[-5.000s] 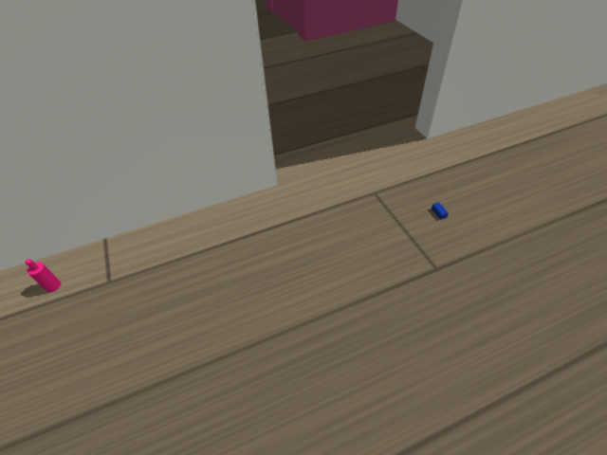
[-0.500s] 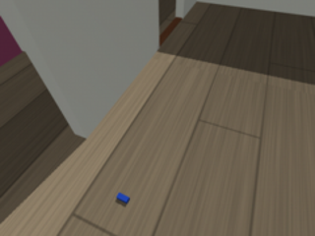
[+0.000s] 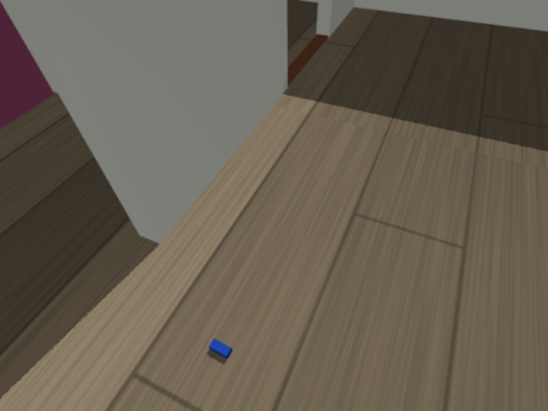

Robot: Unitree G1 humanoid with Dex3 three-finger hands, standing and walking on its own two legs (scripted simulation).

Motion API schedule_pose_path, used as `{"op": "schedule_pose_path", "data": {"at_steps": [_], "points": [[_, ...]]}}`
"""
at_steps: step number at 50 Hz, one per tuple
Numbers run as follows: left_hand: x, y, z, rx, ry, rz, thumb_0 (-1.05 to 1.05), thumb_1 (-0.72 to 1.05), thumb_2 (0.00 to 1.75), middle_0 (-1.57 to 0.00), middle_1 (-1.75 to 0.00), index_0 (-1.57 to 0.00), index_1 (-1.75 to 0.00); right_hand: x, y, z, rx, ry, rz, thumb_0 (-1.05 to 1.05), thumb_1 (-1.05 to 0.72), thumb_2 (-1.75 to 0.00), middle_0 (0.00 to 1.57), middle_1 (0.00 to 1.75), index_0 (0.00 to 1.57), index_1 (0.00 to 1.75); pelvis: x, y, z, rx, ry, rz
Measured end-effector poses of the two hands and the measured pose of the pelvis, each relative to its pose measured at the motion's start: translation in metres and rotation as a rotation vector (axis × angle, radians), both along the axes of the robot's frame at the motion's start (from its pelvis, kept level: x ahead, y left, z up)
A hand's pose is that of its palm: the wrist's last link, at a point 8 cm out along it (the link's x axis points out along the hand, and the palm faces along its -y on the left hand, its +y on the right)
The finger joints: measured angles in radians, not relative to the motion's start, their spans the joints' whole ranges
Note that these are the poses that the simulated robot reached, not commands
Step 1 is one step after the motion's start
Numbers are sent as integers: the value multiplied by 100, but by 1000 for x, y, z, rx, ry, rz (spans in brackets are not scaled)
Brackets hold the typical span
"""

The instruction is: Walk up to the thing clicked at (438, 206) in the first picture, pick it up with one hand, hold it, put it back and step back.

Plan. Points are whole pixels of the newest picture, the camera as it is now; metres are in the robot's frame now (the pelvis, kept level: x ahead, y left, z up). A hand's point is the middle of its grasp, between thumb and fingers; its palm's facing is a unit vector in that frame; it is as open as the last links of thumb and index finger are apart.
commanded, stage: walk up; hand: left
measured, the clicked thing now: (220, 348) +0.47 +0.25 -0.77
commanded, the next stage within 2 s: none
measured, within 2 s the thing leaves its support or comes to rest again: neither
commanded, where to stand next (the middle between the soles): +0.07 +0.00 m, yaw -1 degrees
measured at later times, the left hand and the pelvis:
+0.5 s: hand out of the picture +0.08 +0.25 -0.15, palm faces -0.02 -0.91 -0.41, open 7.3 cm; pelvis +0.08 -0.02 -0.01, yaw -1 degrees
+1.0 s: hand (150, 388) +0.20 +0.26 -0.16, palm faces -0.03 -0.89 -0.45, open 7.3 cm; pelvis +0.09 -0.02 -0.04, yaw -2 degrees
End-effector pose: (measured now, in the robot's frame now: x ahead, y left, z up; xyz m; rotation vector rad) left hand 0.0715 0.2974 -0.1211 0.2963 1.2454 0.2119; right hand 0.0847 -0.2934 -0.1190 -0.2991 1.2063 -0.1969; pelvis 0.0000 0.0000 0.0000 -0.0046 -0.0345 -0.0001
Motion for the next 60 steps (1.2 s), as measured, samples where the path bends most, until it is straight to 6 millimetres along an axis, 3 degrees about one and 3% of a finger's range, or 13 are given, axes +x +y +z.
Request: {"op": "schedule_pose_path", "data": {"at_steps": [8,15,18,23,27,30,34,39,43,47,51,56,60], "points": [[-3,2,-1,-6,-6,-8,0,91,90,-20,-30,-21,-30,-7,-7,1,-2,-1,-3,0,-90,-90,20,30,20,30,10,-1,-2,15,4,-1],[3,-2,-2,48,21,-29,0,91,90,-20,-30,-21,-30,-28,-40,-9,-19,66,-49,0,-90,-90,20,30,20,30,27,-21,-12,18,3,-3],[2,-10,5,55,14,-14,0,91,90,-20,-30,-21,-30,-24,-50,-10,-28,123,-58,0,-90,-90,20,30,20,30,43,-27,-9,17,10,-9],[1,-13,14,72,74,14,0,91,90,-20,-30,-21,-30,15,-55,-9,-30,105,-27,0,-90,-90,20,30,20,30,67,-25,-5,14,5,-11],[14,-5,9,93,111,26,0,91,90,-21,-30,-21,-30,56,-46,-16,-24,90,7,0,-90,-90,20,30,20,30,86,-20,-11,-3,0,-1],[38,4,-6,96,101,46,0,91,90,-21,-30,-21,-30,90,-32,-25,-19,83,32,0,-90,-90,20,30,20,30,103,-13,-22,-14,-1,4],[86,10,-23,72,62,57,0,91,90,-20,-30,-21,-30,132,-9,-27,-10,26,48,0,-90,-90,20,30,20,30,117,-5,-28,20,-11,20],[141,0,-12,41,-53,-14,0,91,90,-20,-30,-21,-30,164,8,-15,6,-76,42,0,-90,-90,20,30,20,30,116,1,-18,-1,-14,23],[159,-1,-5,56,-113,-44,0,91,90,-20,-30,-21,-30,179,11,-10,16,-144,51,0,-90,-90,20,30,20,30,113,-2,-20,21,-16,7],[150,-1,-2,91,-119,-59,0,91,90,-20,-30,-21,-30,181,1,-14,19,-197,68,0,-90,-90,20,30,20,30,104,-8,-27,36,-20,-19],[115,-4,-2,133,-73,-69,0,91,90,-20,-30,-21,-30,170,-18,-27,27,-225,58,0,-90,-90,20,30,20,30,90,-19,-39,22,-26,-33],[61,-11,13,151,-3,-41,0,91,90,-20,-30,-21,-30,128,-34,-30,27,-112,40,0,-90,-90,20,30,20,30,77,-29,-28,65,-17,-22],[39,-13,24,154,23,-12,0,91,90,-21,-30,-21,-30,84,-44,-30,10,-12,34,0,-90,-90,20,30,20,30,63,-29,-18,61,22,12]]}}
